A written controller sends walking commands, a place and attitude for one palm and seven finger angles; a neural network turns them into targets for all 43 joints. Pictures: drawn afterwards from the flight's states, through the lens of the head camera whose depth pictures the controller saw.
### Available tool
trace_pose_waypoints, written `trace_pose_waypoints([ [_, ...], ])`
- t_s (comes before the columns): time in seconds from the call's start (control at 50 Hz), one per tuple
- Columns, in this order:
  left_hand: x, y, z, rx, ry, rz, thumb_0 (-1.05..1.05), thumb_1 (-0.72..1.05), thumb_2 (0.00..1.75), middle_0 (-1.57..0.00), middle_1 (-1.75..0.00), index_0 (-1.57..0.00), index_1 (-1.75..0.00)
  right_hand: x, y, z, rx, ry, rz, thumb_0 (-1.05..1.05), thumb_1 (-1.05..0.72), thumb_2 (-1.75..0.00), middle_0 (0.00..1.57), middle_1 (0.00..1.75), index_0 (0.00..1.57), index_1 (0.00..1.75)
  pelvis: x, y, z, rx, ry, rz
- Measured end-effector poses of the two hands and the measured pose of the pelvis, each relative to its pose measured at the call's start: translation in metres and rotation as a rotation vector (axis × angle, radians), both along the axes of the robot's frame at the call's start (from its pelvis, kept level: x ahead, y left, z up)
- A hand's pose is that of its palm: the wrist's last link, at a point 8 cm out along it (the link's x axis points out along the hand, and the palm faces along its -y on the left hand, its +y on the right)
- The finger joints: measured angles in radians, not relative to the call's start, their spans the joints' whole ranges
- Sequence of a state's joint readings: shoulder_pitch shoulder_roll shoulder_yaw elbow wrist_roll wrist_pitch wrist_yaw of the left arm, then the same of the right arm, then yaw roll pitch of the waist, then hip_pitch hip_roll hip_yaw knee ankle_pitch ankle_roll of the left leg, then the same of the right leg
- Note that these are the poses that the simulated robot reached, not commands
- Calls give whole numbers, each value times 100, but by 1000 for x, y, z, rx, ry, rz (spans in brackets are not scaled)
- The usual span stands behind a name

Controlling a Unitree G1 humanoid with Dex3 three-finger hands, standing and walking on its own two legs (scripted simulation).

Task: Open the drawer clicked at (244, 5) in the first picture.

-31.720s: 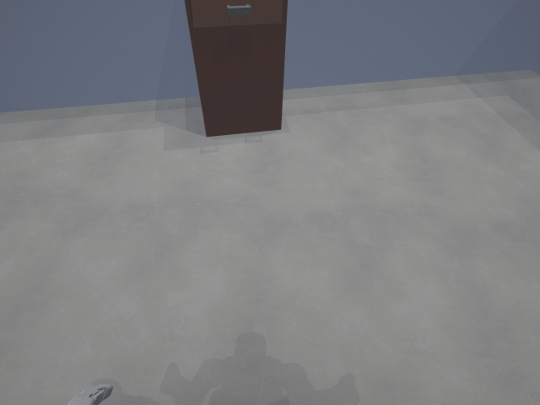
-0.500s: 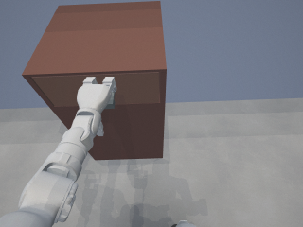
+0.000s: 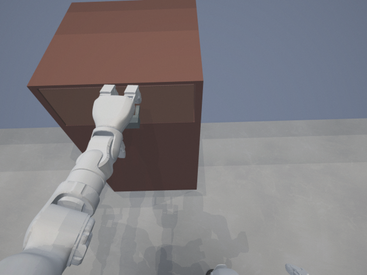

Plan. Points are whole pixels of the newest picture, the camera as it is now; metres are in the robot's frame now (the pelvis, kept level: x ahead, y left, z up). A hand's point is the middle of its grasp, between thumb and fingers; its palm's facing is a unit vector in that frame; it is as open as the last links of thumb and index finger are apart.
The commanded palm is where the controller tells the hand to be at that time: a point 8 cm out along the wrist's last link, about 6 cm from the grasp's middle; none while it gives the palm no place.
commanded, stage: re-aim the fingers above the handle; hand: left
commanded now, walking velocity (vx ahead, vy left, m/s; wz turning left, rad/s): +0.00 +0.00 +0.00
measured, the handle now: (122, 115) +0.54 +0.18 -0.03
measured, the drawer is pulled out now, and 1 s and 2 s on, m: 0.00 0.00 0.00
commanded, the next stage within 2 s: lower the fingers behind the handle in 1.04 s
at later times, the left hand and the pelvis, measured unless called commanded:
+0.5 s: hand (127, 110) +0.50 +0.14 +0.04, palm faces +0.18 -0.01 -0.98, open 13.8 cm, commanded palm +0.45 +0.19 +0.08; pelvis +0.01 +0.01 -0.01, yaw -1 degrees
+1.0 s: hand (121, 113) +0.49 +0.16 +0.03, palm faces +0.15 -0.01 -0.99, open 13.8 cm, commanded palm +0.46 +0.19 +0.08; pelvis +0.00 +0.01 -0.01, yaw +0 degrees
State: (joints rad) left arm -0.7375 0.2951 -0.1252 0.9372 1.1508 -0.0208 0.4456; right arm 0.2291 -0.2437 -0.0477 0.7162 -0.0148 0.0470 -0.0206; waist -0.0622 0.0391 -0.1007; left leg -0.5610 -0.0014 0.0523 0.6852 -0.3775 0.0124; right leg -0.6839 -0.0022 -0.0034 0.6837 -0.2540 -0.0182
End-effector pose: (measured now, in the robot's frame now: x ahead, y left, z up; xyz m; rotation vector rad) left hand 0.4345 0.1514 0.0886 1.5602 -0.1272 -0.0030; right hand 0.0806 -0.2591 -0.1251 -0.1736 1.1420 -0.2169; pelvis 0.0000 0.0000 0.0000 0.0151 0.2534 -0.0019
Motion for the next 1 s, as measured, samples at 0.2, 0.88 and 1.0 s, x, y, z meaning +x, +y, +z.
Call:
trace_pose_waypoints([
  [0.2,22,54,0,82,195,250,0,-49,30,-32,-120,-32,-120,-19,3,-5,13,87,-29,1,-91,-90,20,30,20,30,3,1,2,-5,24,8],
  [0.88,6,-14,-13,-59,156,-157,0,-49,30,-33,-121,-32,-120,13,-8,9,-85,11,27,1,-91,-90,20,30,20,30,7,5,-4,-16,15,39],
  [1.0,31,8,-9,5,-75,4,1,-49,30,-33,-120,-32,-120,1,-11,-6,-69,40,13,1,-91,-90,20,30,20,30,1,6,-14,-7,71,7],
])
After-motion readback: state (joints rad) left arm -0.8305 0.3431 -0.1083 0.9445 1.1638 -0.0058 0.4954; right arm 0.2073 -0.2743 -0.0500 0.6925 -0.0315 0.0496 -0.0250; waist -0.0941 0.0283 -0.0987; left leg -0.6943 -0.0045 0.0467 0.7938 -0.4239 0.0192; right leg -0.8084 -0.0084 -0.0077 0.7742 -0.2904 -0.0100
